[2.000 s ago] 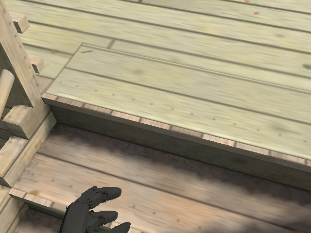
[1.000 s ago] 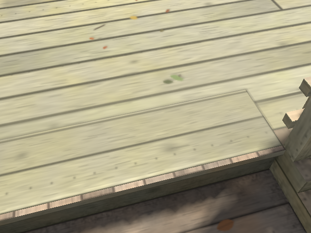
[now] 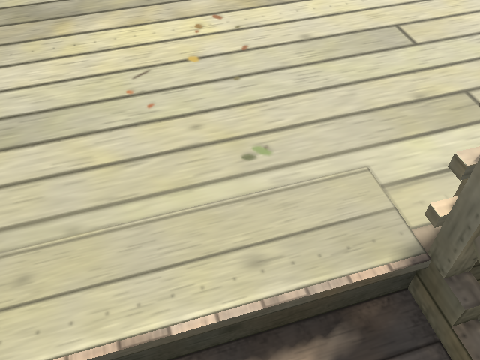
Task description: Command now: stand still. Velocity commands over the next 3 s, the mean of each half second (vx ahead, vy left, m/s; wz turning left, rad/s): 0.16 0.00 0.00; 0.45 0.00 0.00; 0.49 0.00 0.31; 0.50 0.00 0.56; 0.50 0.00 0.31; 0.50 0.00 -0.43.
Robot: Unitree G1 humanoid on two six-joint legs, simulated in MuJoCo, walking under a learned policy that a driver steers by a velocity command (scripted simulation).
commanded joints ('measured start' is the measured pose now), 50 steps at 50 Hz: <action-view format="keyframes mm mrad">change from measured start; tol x32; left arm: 1 31 84 15 -14 0 -12 -7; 16 0 70 15 -20 -36 -43 17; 24 511 182 54 121 -20 -64 41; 50 75 -127 -73 -154 -63 -72 -22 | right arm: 1 71 -93 -16 -16 -2 9 -5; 35 -398 42 157 -501 11 -89 56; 42 295 -318 -27 -203 -33 -19 9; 50 33 57 50 7 -19 -56 79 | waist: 1 -4 10 17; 19 16 146 124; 23 129 -311 8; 33 -48 15 220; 39 -236 -320 -185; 42 -212 375 -385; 50 118 43 98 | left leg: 1 1 63 -62 -53 232 86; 20 -285 190 -303 -25 -506 223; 26 -1215 -46 -197 1800 -300 48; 30 -1463 -4 -201 2167 -314 112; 35 -558 101 185 1253 100 65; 38 -176 -65 243 1036 -221 95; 41 144 200 -509 370 -51 298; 43 -61 395 -1042 -132 -511 312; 50 -349 223 -140 3 -163 84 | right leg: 1 -21 -22 26 -58 159 -26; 18 -221 51 -56 156 -176 -68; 24 459 -358 755 -278 -15 -369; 27 535 -343 431 -182 353 -322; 35 -541 -121 -43 -630 193 -207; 39 210 -195 -24 -31 1915 -181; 40 184 -177 15 189 1814 -151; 42 -317 201 204 1071 131 -99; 50 -1011 63 226 1689 193 -206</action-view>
